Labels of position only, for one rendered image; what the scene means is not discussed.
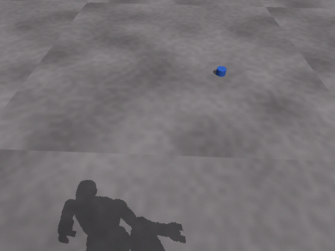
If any tin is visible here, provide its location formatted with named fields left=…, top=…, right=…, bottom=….
left=216, top=66, right=227, bottom=77

